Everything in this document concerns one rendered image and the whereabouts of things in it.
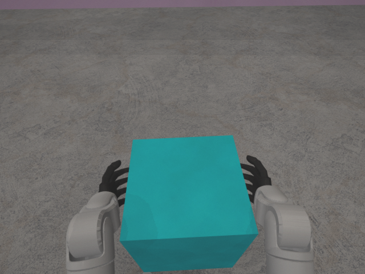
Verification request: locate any left robot forearm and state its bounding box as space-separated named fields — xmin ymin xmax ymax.
xmin=66 ymin=191 xmax=121 ymax=274

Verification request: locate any carton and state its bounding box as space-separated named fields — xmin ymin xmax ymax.
xmin=120 ymin=135 xmax=258 ymax=272

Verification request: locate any right robot forearm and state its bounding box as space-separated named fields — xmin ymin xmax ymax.
xmin=254 ymin=185 xmax=315 ymax=274

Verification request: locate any robot right hand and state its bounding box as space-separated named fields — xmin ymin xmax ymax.
xmin=240 ymin=155 xmax=271 ymax=204

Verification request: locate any robot left hand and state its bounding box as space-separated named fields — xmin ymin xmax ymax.
xmin=99 ymin=160 xmax=129 ymax=207

